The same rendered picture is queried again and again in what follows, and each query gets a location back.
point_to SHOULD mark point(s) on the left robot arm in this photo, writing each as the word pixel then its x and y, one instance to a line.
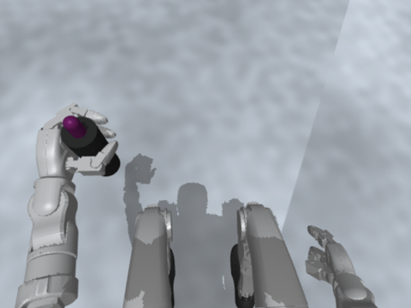
pixel 49 280

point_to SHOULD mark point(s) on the right robot hand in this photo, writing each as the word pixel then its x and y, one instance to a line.
pixel 325 265

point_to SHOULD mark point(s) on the bottle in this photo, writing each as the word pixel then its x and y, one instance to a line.
pixel 84 138

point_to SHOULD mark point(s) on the left robot hand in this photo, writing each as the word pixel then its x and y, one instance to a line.
pixel 54 158

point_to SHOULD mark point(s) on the right robot arm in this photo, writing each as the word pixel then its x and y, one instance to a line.
pixel 350 292

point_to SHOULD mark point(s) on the right robot foot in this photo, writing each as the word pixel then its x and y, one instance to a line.
pixel 241 302

